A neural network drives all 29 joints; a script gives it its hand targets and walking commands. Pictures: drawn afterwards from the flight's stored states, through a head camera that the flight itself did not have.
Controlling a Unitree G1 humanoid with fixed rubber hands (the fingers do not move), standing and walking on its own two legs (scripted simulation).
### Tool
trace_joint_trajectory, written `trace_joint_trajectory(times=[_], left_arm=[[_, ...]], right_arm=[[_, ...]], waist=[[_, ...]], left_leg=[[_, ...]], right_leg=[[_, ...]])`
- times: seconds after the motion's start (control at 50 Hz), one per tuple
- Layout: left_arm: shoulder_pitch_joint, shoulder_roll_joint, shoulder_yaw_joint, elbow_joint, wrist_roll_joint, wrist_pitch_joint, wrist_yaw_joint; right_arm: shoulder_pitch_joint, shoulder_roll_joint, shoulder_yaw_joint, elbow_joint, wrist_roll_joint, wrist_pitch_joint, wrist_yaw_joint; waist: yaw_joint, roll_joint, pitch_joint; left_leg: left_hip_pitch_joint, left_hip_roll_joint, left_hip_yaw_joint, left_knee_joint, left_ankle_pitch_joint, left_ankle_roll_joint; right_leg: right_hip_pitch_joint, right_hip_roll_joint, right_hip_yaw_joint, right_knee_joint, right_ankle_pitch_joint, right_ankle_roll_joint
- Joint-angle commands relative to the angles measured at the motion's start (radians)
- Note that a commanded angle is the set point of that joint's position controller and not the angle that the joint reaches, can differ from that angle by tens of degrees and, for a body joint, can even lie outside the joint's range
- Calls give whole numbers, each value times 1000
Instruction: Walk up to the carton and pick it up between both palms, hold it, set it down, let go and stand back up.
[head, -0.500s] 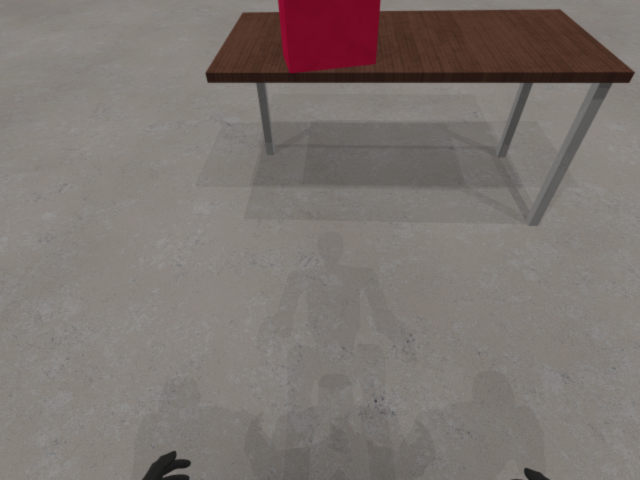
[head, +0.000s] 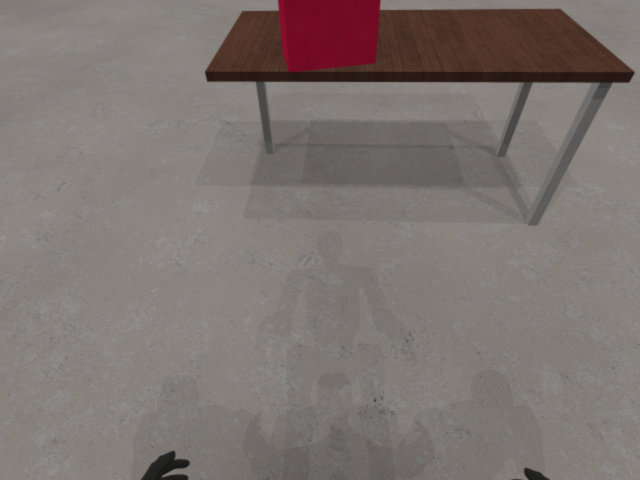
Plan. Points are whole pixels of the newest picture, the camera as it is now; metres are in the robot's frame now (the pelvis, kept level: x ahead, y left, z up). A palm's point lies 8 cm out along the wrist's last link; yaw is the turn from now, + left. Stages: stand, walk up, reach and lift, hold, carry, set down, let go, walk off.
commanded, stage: stand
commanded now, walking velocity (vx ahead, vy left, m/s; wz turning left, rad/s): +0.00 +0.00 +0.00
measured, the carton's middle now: (327, 20) +1.43 +0.00 +0.06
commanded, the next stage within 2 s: walk up in 0.34 s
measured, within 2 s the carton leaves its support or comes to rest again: neither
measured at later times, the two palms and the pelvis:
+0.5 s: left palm out of the picture +0.13 +0.25 -0.09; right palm out of the picture +0.11 -0.26 -0.10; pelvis +0.00 +0.00 +0.00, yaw +0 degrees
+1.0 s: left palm out of the picture +0.18 +0.35 -0.11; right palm out of the picture +0.14 -0.24 -0.06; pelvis +0.09 +0.07 +0.00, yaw -1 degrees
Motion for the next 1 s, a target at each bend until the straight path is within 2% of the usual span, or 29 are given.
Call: trace_joint_trajectory(times=[0.0,0.16,0.22,0.3,0.36,0.46,0.48,0.5,0.52,0.54,0.56,0.58,0.6,0.62,0.66,0.68,0.72,0.74,0.76,0.78,0.8,0.82,0.84,0.86,0.88,0.9,0.92,0.96,0.98], left_arm=[[-71,261,76,-18,-9,-51,-5],[-77,264,77,-20,-8,-54,-5],[-80,263,76,-23,-9,-53,-6],[-79,264,78,-19,-10,-52,-5],[-70,266,77,-15,-12,-52,-5],[-73,261,77,-18,-12,-51,-5],[-83,265,76,-19,-9,-51,-5],[-76,259,76,-21,-9,-52,-5],[65,324,119,-51,14,-55,-20],[103,350,139,-37,21,-55,-25],[142,363,149,-36,24,-56,-29],[201,380,156,-15,27,-64,-27],[224,400,165,-18,42,-75,-16],[225,397,168,-23,52,-85,-6],[206,408,171,-50,61,-100,1],[186,405,166,-63,66,-104,2],[144,405,163,-83,72,-100,1],[100,408,162,-99,70,-95,0],[9,405,156,-122,65,-87,-2],[-10,339,134,-129,63,-81,-4],[23,211,99,-137,46,-80,-8],[-3,233,106,-185,21,-80,-2],[-21,301,121,-213,17,-71,2],[25,337,127,-184,10,-60,-1],[80,338,126,-140,12,-55,-8],[130,332,122,-96,18,-56,-15],[152,326,118,-69,22,-58,-20],[139,312,112,-59,20,-50,-19],[115,304,105,-62,17,-43,-17]], right_arm=[[-112,-281,-57,-73,6,-44,-9],[-103,-274,-58,-73,6,-44,-9],[-114,-284,-60,-78,5,-46,-9],[-111,-283,-60,-76,6,-45,-9],[-110,-284,-60,-74,6,-46,-8],[-116,-285,-61,-78,7,-45,-10],[-113,-276,-57,-79,8,-43,-9],[-118,-282,-58,-79,6,-43,-8],[-10,-328,-95,-140,-26,-55,14],[-39,-320,-98,-164,-42,-54,25],[-85,-301,-98,-204,-46,-53,32],[-114,-282,-100,-228,-46,-54,39],[-116,-288,-107,-251,-51,-56,41],[-105,-305,-115,-254,-59,-57,43],[-90,-319,-121,-265,-57,-63,53],[-88,-308,-114,-270,-52,-68,58],[-45,-297,-109,-267,-42,-69,67],[17,-296,-112,-256,-36,-68,67],[153,-293,-116,-214,-27,-68,62],[326,-314,-127,-141,-21,-77,45],[418,-391,-150,-105,-34,-85,20],[365,-439,-147,-152,-54,-87,-3],[311,-455,-147,-175,-50,-84,-15],[254,-451,-146,-186,-49,-83,-27],[213,-436,-144,-197,-49,-83,-36],[188,-408,-135,-207,-47,-86,-41],[183,-388,-128,-205,-41,-91,-41],[215,-369,-122,-210,-34,-96,-36],[232,-361,-120,-213,-30,-94,-36]], waist=[[9,-23,-40],[-2,-24,-50],[8,-26,-49],[1,-9,-58],[4,-25,-68],[7,-20,-64],[0,-26,-53],[9,-13,-52],[3,14,-176],[18,-4,-91],[51,-59,-2],[85,-147,24],[106,-169,58],[103,-119,58],[79,-68,-6],[64,-78,-16],[35,-158,-58],[-9,-179,-61],[-103,-155,-75],[-181,-32,-135],[-202,292,-149],[-177,250,-52],[-144,132,42],[-111,72,71],[-79,58,51],[-55,84,24],[-46,117,9],[-45,159,2],[-52,171,8]], left_leg=[[27,99,-149,-281,-41,40],[57,98,-142,-267,-11,42],[38,99,-148,-272,-28,43],[44,99,-145,-270,-25,43],[51,101,-147,-275,-20,42],[51,99,-148,-267,-17,43],[52,99,-147,-273,-26,40],[43,101,-144,-273,-29,41],[19,81,-148,-185,-453,99],[-104,66,-162,-142,-566,97],[-262,38,-113,-69,-507,71],[-404,4,10,84,-369,42],[-507,24,10,221,-273,30],[-557,61,-34,282,-228,32],[-538,81,-56,298,-209,35],[-507,94,-65,260,-212,37],[-349,80,-21,159,-222,35],[-190,78,-8,116,-189,46],[93,64,11,-7,-120,67],[430,32,-50,-103,-156,82],[532,184,-326,-277,-383,96],[420,384,-779,-533,-630,139],[306,448,-860,-602,-696,176],[282,425,-744,-575,-675,147],[275,366,-595,-539,-556,103],[274,303,-473,-512,-383,58],[265,268,-384,-487,-198,52],[287,247,-293,-438,119,41],[310,245,-261,-417,218,46]], right_leg=[[35,-126,138,-314,-75,-41],[16,-128,144,-321,-89,-40],[34,-126,136,-315,-69,-39],[35,-126,138,-315,-61,-38],[40,-123,131,-309,-56,-39],[30,-127,138,-322,-78,-41],[20,-125,134,-318,-83,-39],[27,-125,135,-315,-78,-39],[54,-101,205,-249,-490,-119],[21,-125,290,-274,-655,-145],[66,-168,379,-360,-716,-176],[188,-277,522,-491,-753,-235],[248,-362,652,-560,-729,-290],[275,-387,674,-574,-716,-313],[294,-385,640,-543,-687,-305],[278,-379,593,-512,-642,-300],[184,-333,473,-455,-576,-271],[45,-315,417,-411,-575,-246],[-175,-260,301,-312,-586,-198],[-390,-158,183,-55,-482,-130],[-546,17,18,358,-364,-55],[-694,99,115,501,-281,-25],[-683,54,206,562,-237,-27],[-671,29,209,593,-173,-27],[-617,11,204,567,-99,-23],[-547,-10,176,517,-38,-10],[-490,-19,144,480,-9,1],[-463,-10,123,466,29,18],[-477,-12,115,451,39,19]])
